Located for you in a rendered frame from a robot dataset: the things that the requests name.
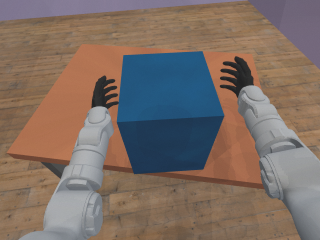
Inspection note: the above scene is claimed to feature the left robot forearm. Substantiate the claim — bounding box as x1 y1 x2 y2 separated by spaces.
43 106 114 229

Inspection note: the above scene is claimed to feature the left robot upper arm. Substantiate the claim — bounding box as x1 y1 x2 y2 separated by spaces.
18 190 103 240

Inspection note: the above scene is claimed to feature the right robot forearm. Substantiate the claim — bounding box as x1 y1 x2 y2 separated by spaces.
237 85 320 167

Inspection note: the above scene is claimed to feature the robot left hand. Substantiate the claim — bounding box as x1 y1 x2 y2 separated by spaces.
91 75 119 109

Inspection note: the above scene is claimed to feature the carton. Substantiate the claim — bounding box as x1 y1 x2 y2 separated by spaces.
117 51 225 174

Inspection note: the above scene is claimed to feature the robot right hand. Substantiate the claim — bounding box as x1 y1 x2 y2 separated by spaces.
220 56 254 98

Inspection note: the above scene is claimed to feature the table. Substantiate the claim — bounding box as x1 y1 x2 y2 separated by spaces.
7 44 264 189

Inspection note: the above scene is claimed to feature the right robot upper arm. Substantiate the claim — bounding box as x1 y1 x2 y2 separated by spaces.
259 147 320 240

